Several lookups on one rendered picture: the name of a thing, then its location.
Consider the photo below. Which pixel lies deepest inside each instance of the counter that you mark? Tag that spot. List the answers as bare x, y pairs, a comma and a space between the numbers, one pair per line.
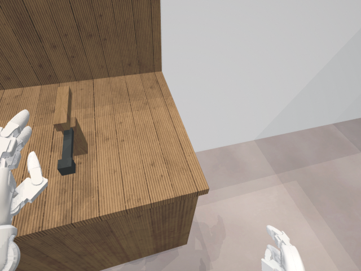
95, 66

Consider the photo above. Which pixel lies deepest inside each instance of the tap lever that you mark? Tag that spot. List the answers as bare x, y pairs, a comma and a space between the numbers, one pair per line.
66, 165

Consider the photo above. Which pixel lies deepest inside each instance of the right robot hand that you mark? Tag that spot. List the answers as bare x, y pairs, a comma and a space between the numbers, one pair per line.
287, 259

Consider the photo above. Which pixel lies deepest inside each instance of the left robot forearm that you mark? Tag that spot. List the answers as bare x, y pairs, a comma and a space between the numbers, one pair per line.
9, 251

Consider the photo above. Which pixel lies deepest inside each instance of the left robot hand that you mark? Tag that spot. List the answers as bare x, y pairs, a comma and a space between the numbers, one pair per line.
13, 138

